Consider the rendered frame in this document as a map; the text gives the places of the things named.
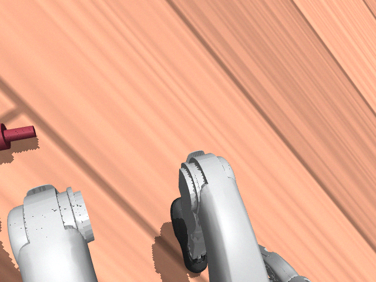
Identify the right robot hand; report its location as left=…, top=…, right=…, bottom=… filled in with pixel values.
left=258, top=245, right=299, bottom=282

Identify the bottle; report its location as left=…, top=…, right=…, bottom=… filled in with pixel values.
left=0, top=123, right=36, bottom=151

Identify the right robot foot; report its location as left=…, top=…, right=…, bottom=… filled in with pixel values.
left=170, top=197, right=207, bottom=273

